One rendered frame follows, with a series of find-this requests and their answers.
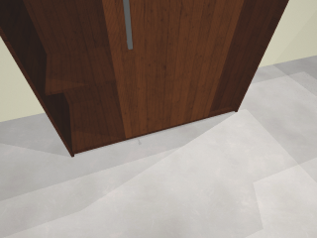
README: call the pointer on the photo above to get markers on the handle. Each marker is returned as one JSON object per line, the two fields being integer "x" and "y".
{"x": 127, "y": 15}

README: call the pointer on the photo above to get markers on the wardrobe door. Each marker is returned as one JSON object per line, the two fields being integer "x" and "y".
{"x": 252, "y": 24}
{"x": 171, "y": 74}

